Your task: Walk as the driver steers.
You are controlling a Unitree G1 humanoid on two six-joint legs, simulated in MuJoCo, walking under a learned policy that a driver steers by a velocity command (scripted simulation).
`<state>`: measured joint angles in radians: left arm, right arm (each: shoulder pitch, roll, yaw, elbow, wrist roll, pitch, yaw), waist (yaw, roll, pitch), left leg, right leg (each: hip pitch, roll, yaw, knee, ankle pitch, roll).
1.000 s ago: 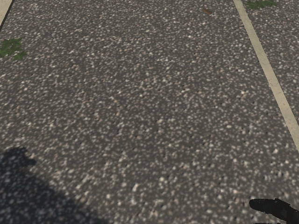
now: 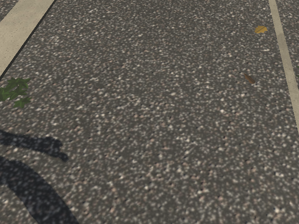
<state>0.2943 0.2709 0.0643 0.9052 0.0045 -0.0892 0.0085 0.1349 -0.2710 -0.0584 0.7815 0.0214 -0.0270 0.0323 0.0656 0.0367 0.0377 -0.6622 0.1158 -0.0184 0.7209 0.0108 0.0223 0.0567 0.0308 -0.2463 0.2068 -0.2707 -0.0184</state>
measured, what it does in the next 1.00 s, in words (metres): walks ahead, turning left: left foot, then right foot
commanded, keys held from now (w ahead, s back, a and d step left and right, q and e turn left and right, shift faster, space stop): w+q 0.70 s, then w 0.30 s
